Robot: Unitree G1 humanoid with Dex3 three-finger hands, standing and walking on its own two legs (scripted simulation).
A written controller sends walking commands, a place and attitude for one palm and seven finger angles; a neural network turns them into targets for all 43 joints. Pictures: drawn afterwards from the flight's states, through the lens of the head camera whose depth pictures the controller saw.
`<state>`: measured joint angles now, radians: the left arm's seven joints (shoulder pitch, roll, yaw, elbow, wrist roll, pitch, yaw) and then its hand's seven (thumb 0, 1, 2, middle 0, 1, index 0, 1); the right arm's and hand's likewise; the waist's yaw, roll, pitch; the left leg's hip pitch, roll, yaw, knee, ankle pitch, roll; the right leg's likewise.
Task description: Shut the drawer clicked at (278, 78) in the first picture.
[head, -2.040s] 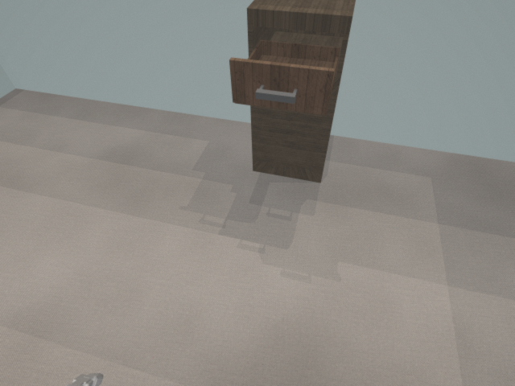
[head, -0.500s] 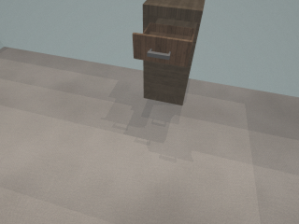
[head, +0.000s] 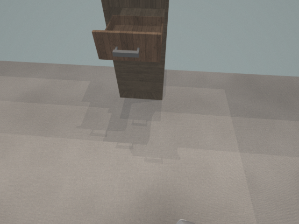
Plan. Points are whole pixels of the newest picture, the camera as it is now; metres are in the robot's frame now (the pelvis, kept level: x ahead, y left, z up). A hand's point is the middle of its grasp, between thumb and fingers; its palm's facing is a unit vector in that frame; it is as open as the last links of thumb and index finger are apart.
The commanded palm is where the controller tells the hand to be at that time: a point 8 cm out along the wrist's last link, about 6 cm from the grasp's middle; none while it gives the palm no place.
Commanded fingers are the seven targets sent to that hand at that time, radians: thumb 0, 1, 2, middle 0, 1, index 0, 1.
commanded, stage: walk to a spot facing it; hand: left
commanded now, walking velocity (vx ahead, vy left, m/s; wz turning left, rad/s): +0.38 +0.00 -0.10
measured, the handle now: (126, 51) +0.90 +0.16 -0.05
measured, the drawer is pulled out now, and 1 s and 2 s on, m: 0.30 0.30 0.30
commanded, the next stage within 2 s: take the last steps up to it in 0.40 s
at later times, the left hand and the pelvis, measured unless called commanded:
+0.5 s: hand out of the picture +0.14 +0.18 -0.19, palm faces +0.09 -0.99 -0.12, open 7.4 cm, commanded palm none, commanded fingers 0.00 0.90 0.90 -0.20 -0.30 -0.20 -0.30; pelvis +0.19 +0.02 +0.00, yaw -2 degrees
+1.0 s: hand (114, 146) +0.40 +0.16 -0.15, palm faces +0.00 -0.98 -0.21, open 7.3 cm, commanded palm none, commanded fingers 0.00 0.90 0.90 -0.20 -0.30 -0.20 -0.30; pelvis +0.35 -0.02 +0.01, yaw -3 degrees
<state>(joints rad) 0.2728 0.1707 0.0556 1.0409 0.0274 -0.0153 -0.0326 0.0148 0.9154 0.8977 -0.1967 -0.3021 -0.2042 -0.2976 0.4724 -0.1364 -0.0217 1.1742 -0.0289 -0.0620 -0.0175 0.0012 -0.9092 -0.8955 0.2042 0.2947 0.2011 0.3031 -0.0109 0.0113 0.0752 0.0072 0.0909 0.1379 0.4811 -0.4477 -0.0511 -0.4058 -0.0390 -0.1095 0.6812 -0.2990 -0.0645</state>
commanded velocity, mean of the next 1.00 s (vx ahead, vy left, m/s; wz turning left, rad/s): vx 0.30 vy -0.01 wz -0.05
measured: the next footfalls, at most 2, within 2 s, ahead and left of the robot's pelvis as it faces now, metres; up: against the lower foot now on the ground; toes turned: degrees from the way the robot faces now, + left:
right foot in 0.02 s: +0.12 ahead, -0.10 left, +0.00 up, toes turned -7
left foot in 0.46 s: +0.33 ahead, +0.13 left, +0.00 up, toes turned +7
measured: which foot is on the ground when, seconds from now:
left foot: down 0.00-0.02, up 0.04-0.44, down 0.46-0.86, up 0.88-1.00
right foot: up 0.00-0.00, down 0.02-0.46, up 0.48-0.84, down 0.86-1.00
